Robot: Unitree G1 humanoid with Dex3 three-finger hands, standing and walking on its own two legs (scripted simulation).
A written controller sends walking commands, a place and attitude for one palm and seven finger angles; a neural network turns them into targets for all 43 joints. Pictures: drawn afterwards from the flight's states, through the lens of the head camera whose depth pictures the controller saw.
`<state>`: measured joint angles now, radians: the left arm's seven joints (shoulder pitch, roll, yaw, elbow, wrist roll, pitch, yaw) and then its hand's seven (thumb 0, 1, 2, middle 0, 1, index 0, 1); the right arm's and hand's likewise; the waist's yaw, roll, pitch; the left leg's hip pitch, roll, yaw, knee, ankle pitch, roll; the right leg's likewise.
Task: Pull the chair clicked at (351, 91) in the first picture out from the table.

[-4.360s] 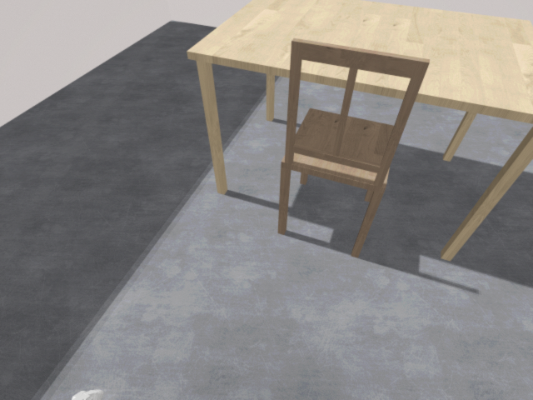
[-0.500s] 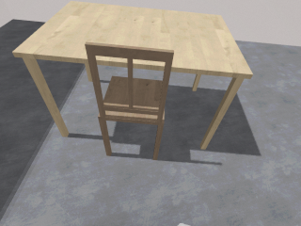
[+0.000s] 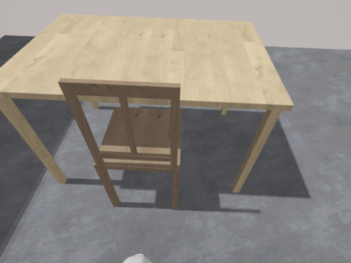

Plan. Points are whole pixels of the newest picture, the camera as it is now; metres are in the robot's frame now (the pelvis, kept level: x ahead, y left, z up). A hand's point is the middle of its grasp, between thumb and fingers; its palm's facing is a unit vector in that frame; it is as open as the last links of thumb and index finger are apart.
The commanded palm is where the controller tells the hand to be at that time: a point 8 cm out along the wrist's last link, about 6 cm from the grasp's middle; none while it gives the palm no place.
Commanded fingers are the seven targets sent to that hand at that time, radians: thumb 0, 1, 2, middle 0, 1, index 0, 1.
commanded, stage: take the last steps up to it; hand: left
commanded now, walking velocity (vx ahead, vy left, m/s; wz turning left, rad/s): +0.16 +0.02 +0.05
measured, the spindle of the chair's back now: (129, 129) +0.56 +0.20 -0.09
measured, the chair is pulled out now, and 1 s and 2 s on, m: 0.00 0.00 0.00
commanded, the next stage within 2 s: come to a stop and stand still in 0.04 s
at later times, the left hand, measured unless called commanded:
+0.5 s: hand out of the picture +0.12 +0.20 -0.18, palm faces +0.04 -0.97 -0.23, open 7.4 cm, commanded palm none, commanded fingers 0.00 0.90 0.90 -0.20 -0.30 -0.20 -0.30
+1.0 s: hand out of the picture +0.07 +0.20 -0.18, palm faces +0.09 -0.97 -0.21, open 7.4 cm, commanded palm none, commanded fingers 0.00 0.90 0.90 -0.20 -0.30 -0.20 -0.30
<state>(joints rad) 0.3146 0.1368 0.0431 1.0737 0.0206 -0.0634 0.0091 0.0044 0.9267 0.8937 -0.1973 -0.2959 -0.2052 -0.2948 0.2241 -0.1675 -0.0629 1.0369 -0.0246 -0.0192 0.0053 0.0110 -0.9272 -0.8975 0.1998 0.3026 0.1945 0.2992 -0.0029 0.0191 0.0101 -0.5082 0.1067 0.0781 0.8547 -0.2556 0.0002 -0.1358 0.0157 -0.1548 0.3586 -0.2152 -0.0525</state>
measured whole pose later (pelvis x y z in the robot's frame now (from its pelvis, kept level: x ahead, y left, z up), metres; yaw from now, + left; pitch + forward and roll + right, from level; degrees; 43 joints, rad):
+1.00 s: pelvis +0.05 +0.01 -0.01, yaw +0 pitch -1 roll +0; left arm 0.24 0.18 0.05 1.05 0.01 0.03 0.03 0.00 0.90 0.89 -0.20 -0.30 -0.21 -0.29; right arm 0.23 -0.16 -0.04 1.05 -0.02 0.02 -0.02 0.01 -0.91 -0.90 0.20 0.30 0.19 0.30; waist 0.03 -0.03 0.02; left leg -0.17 0.02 0.02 0.48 -0.30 -0.01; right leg -0.30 -0.05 -0.06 0.51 -0.20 0.00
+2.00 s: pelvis +0.07 +0.00 +0.00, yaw -2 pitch -2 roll +1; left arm 0.24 0.15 0.00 1.11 0.00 -0.02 0.03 0.00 0.92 0.89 -0.20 -0.30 -0.20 -0.29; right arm 0.29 -0.17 0.01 1.12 -0.01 -0.02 -0.03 0.01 -0.91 -0.90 0.20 0.30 0.20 0.30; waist 0.00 0.04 0.04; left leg -0.09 0.03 0.03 0.42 -0.30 -0.03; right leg -0.25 -0.03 -0.04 0.50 -0.23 -0.01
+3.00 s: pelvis +0.11 +0.01 -0.01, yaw -1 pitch +0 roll +1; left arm 0.27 0.14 0.03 1.11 0.00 -0.02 0.05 0.02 0.93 0.89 -0.20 -0.30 -0.20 -0.29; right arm 0.32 -0.09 0.00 1.12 0.00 -0.03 -0.05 0.01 -0.91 -0.90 0.20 0.30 0.20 0.30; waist 0.00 0.00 0.07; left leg -0.08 0.03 0.03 0.48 -0.37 -0.02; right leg -0.25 -0.04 -0.05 0.60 -0.30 0.00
